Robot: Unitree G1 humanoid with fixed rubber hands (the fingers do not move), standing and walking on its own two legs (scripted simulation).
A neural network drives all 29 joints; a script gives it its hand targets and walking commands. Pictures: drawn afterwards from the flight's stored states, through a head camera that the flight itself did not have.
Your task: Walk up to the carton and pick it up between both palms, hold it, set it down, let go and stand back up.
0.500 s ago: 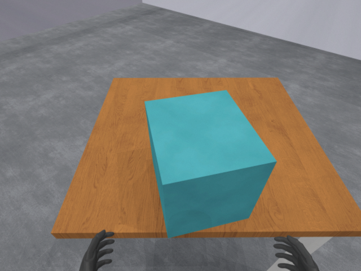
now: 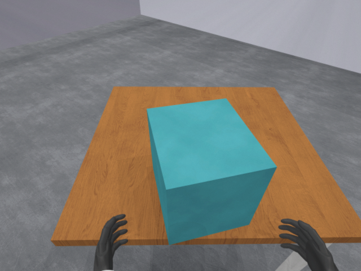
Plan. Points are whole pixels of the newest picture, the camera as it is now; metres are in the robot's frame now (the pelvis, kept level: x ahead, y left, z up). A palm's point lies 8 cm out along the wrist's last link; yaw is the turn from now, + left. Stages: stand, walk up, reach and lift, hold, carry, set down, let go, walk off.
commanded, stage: reach and lift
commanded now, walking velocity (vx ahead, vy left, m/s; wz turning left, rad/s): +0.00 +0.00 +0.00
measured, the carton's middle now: (199, 168) +0.38 -0.02 +0.03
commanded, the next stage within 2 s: none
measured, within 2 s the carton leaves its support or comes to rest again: neither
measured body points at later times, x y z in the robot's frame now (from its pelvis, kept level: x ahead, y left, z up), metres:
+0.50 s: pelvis -0.01 -0.02 +0.00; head -0.02 -0.01 +0.45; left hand +0.22 +0.17 +0.05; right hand +0.23 -0.25 +0.04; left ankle +0.00 +0.15 -0.75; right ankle -0.01 -0.10 -0.75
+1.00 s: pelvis -0.01 -0.01 +0.00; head +0.00 -0.01 +0.45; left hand +0.27 +0.19 +0.10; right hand +0.30 -0.23 +0.09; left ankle +0.00 +0.15 -0.75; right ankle -0.01 -0.10 -0.75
